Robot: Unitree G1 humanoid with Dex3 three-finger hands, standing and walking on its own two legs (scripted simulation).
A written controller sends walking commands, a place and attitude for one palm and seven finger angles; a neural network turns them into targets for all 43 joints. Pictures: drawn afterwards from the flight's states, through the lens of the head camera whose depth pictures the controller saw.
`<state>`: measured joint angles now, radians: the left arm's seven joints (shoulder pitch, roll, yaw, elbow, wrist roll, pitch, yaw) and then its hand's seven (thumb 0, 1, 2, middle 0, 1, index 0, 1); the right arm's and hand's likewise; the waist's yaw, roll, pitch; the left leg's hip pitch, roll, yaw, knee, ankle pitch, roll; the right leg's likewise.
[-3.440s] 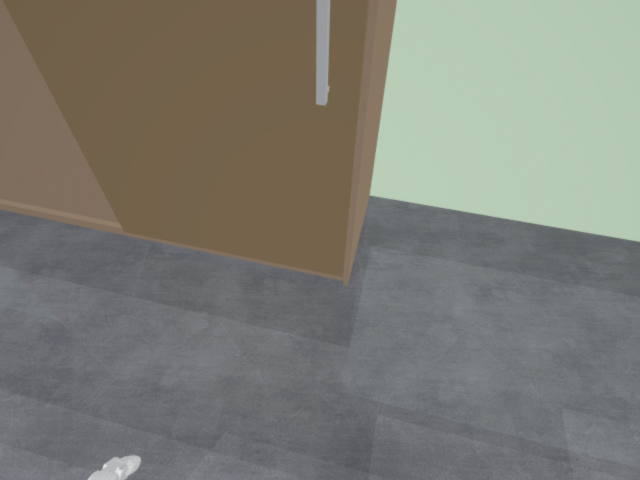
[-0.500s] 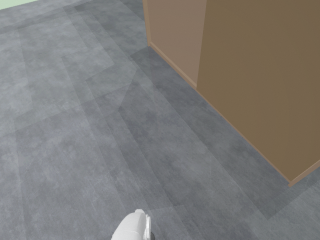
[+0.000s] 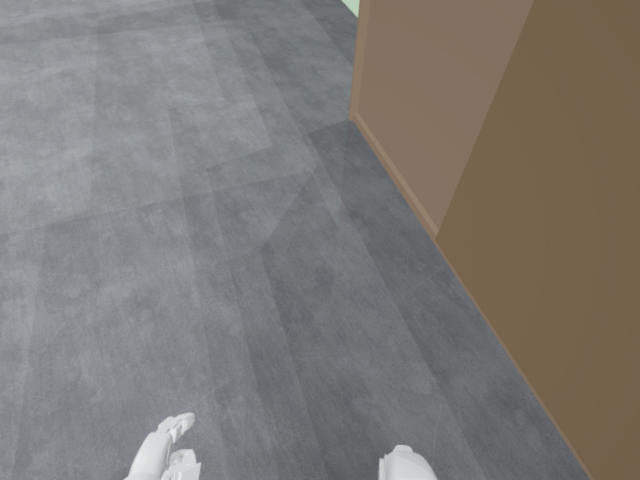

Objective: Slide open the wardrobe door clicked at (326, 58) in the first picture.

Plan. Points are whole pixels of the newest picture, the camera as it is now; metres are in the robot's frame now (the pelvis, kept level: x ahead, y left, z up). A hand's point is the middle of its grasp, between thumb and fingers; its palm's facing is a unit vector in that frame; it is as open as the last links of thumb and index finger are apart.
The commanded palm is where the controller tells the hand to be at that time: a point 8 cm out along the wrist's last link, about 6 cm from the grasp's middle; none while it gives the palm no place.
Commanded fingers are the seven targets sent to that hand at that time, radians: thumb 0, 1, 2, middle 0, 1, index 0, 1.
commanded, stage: walk to a spot facing it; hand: right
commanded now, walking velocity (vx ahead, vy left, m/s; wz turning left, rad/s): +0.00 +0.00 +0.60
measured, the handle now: out of the picture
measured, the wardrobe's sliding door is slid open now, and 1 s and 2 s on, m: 0.00 0.00 0.00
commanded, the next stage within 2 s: turn to face it in 0.32 s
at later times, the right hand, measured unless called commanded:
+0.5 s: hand (467, 399) +0.27 -0.23 -0.17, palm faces -0.26 +0.95 -0.19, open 7.3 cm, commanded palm none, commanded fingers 0.00 -0.90 -0.90 0.20 0.30 0.20 0.30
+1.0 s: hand (466, 404) +0.27 -0.24 -0.19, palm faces -0.05 +0.99 -0.16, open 7.3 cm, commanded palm none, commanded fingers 0.00 -0.90 -0.90 0.20 0.30 0.20 0.30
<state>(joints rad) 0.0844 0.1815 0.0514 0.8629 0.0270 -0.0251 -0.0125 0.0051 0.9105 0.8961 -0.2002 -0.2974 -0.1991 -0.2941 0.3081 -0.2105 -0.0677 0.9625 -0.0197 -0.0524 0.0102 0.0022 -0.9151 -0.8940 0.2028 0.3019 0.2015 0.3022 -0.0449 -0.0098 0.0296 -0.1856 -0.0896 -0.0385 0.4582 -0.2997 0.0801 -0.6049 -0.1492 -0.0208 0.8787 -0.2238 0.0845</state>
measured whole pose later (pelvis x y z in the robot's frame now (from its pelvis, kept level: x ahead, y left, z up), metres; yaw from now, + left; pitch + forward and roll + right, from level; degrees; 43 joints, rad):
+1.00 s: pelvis +0.14 -0.07 -0.03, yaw +4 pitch -1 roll +2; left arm 0.27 0.17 0.08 0.95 0.02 0.04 -0.02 0.01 0.91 0.90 -0.20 -0.30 -0.20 -0.29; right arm 0.14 -0.18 -0.07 0.94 -0.02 0.03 -0.03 -0.01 -0.91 -0.89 0.21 0.30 0.21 0.30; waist 0.05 0.03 0.04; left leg -0.29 0.20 0.27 0.73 -0.38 -0.07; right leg -0.38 -0.08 -0.13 0.75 -0.35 0.02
